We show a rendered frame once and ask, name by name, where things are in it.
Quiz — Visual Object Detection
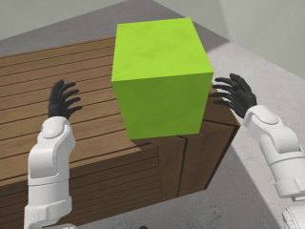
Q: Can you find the left robot forearm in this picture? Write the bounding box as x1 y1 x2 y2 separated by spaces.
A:
24 116 76 229

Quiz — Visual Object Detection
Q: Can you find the left robot hand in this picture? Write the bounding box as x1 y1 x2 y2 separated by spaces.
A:
48 79 83 121

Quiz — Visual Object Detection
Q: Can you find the right robot hand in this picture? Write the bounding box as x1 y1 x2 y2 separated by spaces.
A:
212 73 257 119

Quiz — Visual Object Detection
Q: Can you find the right robot forearm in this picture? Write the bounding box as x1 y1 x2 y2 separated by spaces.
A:
243 105 305 202

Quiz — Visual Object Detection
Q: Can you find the pedestal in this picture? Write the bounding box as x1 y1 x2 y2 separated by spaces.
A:
0 35 241 229

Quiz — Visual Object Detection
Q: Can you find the robot right upper arm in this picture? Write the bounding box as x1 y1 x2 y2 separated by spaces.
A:
281 205 305 229

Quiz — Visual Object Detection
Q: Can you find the carton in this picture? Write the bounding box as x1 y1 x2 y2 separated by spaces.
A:
112 17 214 140

